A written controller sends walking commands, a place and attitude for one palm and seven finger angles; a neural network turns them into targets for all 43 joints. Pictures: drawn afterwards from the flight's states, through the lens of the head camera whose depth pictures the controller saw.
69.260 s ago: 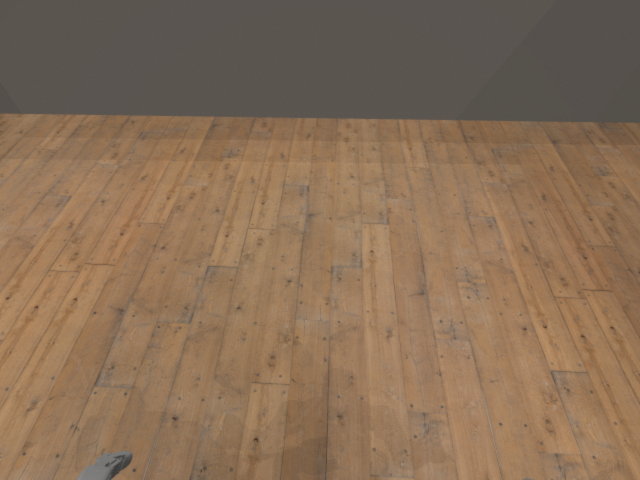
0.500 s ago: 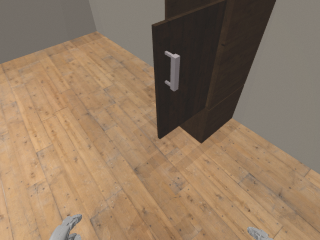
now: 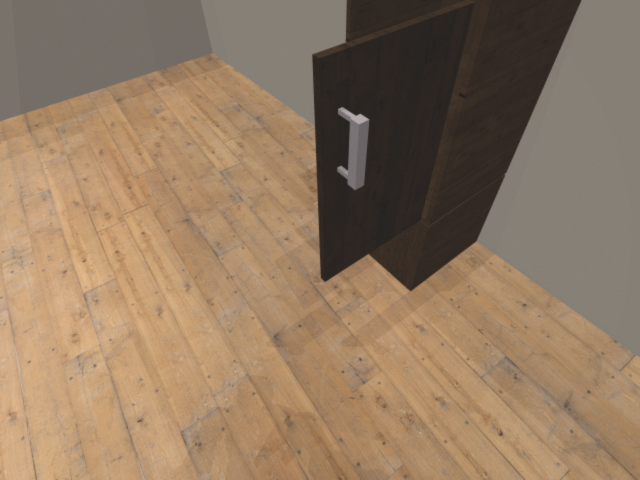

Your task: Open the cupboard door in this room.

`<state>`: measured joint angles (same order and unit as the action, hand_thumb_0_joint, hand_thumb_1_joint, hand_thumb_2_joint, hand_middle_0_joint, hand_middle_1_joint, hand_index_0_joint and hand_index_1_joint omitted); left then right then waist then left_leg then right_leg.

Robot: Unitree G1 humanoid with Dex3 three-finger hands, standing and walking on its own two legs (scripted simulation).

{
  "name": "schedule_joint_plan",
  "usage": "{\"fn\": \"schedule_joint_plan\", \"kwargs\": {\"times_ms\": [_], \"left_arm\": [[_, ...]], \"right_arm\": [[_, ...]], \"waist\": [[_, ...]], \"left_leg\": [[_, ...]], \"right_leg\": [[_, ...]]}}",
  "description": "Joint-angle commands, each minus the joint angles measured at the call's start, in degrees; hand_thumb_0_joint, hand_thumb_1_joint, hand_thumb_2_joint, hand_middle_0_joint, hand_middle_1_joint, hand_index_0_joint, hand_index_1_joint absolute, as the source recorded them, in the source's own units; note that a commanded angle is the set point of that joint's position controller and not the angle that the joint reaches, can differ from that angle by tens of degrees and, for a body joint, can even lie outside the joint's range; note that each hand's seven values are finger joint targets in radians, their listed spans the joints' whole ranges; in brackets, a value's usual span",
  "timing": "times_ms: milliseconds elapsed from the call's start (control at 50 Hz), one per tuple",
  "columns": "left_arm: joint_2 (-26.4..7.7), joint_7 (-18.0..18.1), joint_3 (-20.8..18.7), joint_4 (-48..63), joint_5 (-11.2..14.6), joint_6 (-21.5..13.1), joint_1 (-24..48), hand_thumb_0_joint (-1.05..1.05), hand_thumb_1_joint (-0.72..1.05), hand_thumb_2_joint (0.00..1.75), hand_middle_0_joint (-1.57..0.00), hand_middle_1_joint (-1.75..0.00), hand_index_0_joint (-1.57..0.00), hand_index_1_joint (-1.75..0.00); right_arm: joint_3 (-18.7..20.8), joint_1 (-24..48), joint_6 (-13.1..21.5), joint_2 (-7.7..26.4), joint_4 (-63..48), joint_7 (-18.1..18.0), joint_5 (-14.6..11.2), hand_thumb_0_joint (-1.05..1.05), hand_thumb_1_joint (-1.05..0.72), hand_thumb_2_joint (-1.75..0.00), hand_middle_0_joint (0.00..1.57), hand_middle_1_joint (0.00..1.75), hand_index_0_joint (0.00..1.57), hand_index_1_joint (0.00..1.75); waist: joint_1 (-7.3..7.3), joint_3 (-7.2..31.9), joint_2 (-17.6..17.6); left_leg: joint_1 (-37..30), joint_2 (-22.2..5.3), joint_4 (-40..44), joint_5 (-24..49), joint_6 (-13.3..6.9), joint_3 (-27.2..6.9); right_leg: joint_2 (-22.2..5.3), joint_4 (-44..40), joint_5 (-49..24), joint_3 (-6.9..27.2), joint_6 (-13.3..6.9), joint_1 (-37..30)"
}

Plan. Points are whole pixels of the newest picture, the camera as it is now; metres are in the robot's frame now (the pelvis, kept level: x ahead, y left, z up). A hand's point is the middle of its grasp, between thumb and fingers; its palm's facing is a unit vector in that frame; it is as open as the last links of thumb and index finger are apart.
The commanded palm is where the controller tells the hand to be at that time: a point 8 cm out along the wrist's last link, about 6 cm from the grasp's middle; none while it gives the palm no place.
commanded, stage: let the arm hang, fingers relaxed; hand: left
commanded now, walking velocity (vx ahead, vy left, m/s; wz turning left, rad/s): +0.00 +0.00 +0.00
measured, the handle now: (350, 149) +0.65 -0.01 +0.04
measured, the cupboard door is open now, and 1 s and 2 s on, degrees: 89 89 89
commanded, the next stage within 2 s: look to check the result in 0.38 s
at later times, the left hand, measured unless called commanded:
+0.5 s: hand out of the picture +0.12 +0.21 -0.15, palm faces -0.04 -0.95 -0.31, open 7.4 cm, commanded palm none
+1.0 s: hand out of the picture +0.12 +0.22 -0.15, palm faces -0.03 -0.94 -0.33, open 7.4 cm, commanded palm none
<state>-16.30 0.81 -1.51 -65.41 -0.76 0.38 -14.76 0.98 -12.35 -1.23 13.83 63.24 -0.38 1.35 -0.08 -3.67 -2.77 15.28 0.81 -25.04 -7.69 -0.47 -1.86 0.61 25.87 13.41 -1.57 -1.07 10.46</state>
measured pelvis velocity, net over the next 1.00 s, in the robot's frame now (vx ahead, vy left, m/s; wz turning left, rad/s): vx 0.05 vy -0.01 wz -0.02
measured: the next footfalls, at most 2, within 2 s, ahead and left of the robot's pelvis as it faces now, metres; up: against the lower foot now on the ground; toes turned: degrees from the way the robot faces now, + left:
none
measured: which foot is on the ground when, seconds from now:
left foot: down 0.00-1.00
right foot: down 0.00-1.00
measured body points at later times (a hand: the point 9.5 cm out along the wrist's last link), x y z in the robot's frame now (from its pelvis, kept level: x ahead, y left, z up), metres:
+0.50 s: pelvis +0.03 -0.01 +0.01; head +0.06 -0.02 +0.46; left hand +0.13 +0.26 -0.13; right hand +0.09 -0.30 -0.14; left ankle +0.07 +0.11 -0.74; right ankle +0.01 -0.11 -0.74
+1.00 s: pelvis +0.05 -0.01 +0.01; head +0.08 -0.02 +0.46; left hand +0.12 +0.27 -0.13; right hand +0.12 -0.29 -0.14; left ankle +0.07 +0.11 -0.74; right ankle +0.01 -0.11 -0.74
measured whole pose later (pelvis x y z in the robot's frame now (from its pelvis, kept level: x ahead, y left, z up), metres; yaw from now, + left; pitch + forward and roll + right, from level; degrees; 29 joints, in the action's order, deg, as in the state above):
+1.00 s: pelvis +0.05 -0.01 +0.01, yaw -1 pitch -1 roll +0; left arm -16.7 0.9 -0.8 -65.0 -0.5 -1.0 -6.9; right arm 0.2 -5.4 -0.3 17.1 64.3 -0.6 1.1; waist 0.2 -4.2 -1.1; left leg 8.3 0.2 -18.8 -9.2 0.5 -1.2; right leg 1.2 18.1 13.7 -0.7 -1.6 3.1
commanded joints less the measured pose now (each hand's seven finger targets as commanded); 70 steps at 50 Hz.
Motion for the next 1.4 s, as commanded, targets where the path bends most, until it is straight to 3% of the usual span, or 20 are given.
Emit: {"fn": "schedule_joint_plan", "kwargs": {"times_ms": [0, 100, 140, 400, 540, 720, 820, 980, 1120, 1380], "left_arm": [[-9.08, 0.18, -1.55, 3.20, 0.12, -1.33, 2.09, 0.00, 0.90, 0.90, -0.20, -0.30, -0.20, -0.30], [-9.92, 0.28, -1.64, 3.72, 0.14, -1.74, 4.89, 0.00, 0.90, 0.90, -0.20, -0.30, -0.20, -0.30], [-10.30, 0.35, -1.70, 3.97, 0.12, -1.91, 5.85, 0.00, 0.90, 0.90, -0.20, -0.30, -0.20, -0.30], [-11.37, 0.30, -1.79, 4.62, 0.20, -2.30, 9.58, 0.00, 0.90, 0.90, -0.20, -0.30, -0.20, -0.30], [-11.68, 0.40, -1.79, 4.30, 0.29, -2.37, 9.57, 0.00, 0.90, 0.90, -0.20, -0.30, -0.20, -0.30], [-11.73, 0.41, -1.54, 3.78, 0.34, -2.25, 8.75, 0.00, 0.90, 0.90, -0.20, -0.30, -0.20, -0.30], [-11.92, 0.52, -1.53, 3.68, 0.31, -2.42, 8.42, 0.00, 0.90, 0.90, -0.20, -0.30, -0.20, -0.30], [-11.45, 0.57, -1.37, 3.50, 0.31, -2.26, 8.30, 0.00, 0.90, 0.90, -0.20, -0.30, -0.20, -0.30], [-11.38, 0.59, -1.44, 3.81, 0.30, -2.41, 7.57, 0.00, 0.90, 0.90, -0.20, -0.30, -0.20, -0.30], [-10.80, 0.56, -1.32, 3.70, 0.39, -2.25, 7.57, 0.00, 0.90, 0.90, -0.20, -0.30, -0.20, -0.30]], "right_arm": [[1.92, 0.27, 1.45, 10.24, -1.65, -0.72, -0.14, 0.00, -0.90, -0.90, 0.20, 0.30, 0.20, 0.30], [1.70, 2.33, 1.80, 10.67, -1.32, -0.55, -0.17, 0.00, -0.90, -0.90, 0.20, 0.30, 0.20, 0.30], [1.63, 3.29, 1.97, 10.92, -1.27, -0.48, -0.13, 0.00, -0.90, -0.90, 0.20, 0.30, 0.20, 0.30], [1.35, 6.80, 2.29, 12.94, -1.47, -0.59, -0.19, 0.00, -0.90, -0.90, 0.20, 0.30, 0.20, 0.30], [1.34, 7.01, 2.30, 13.70, -1.62, -0.84, -0.31, 0.00, -0.90, -0.90, 0.20, 0.30, 0.20, 0.30], [1.25, 7.45, 1.96, 13.99, -1.64, -0.91, -0.49, 0.00, -0.90, -0.90, 0.20, 0.30, 0.20, 0.30], [1.30, 7.24, 2.06, 14.07, -1.67, -0.98, -0.53, 0.00, -0.90, -0.90, 0.20, 0.30, 0.20, 0.30], [1.17, 7.35, 2.04, 13.39, -1.37, -0.99, -0.48, 0.00, -0.90, -0.90, 0.20, 0.30, 0.20, 0.30], [1.22, 7.08, 2.18, 13.39, -1.52, -1.09, -0.51, 0.00, -0.90, -0.90, 0.20, 0.30, 0.20, 0.30], [1.11, 6.30, 2.31, 12.80, -1.23, -1.21, -0.52, 0.00, -0.90, -0.90, 0.20, 0.30, 0.20, 0.30]], "waist": [[0.29, 0.12, 3.65], [0.30, 0.94, 4.47], [0.17, 1.77, 3.24], [0.30, 4.82, 1.25], [0.41, 5.93, 2.50], [0.42, 4.57, 2.21], [0.46, 6.22, 3.38], [0.52, 4.40, 2.93], [0.35, 5.61, 3.55], [0.38, 4.47, 2.13]], "left_leg": [[-3.20, -5.63, 6.30, -6.02, -1.86, -6.08], [-4.63, -5.83, 6.13, 0.14, -1.55, -5.34], [-4.97, -6.07, 6.09, 3.06, -1.51, -5.33], [-7.95, -6.63, 6.88, 7.62, -0.69, -4.46], [-9.74, -7.03, 6.49, 10.66, -0.70, -4.20], [-10.82, -7.02, 6.92, 9.00, -0.71, -3.92], [-11.96, -7.19, 6.56, 10.97, -0.80, -3.72], [-11.45, -7.16, 7.27, 10.84, -0.74, -3.87], [-12.33, -7.23, 6.92, 11.93, -0.83, -3.65], [-11.74, -7.22, 7.40, 12.55, -0.75, -3.69]], "right_leg": [[-6.09, -8.40, 7.07, 6.83, -3.30, 4.46], [-6.58, -8.39, 1.52, 6.73, -2.87, 2.37], [-6.81, -7.82, -2.16, 6.47, -2.71, 0.68], [-7.34, -8.91, -9.64, 6.81, -2.20, -3.75], [-7.51, -9.13, -13.85, 6.26, -2.01, -5.09], [-7.26, -10.52, -11.79, 6.57, -1.84, -3.97], [-7.44, -10.15, -15.06, 6.31, -1.72, -5.18], [-7.40, -10.52, -14.18, 6.11, -1.59, -4.83], [-7.51, -10.44, -15.70, 5.87, -1.52, -5.55], [-7.46, -10.51, -15.42, 5.91, -1.51, -5.89]]}}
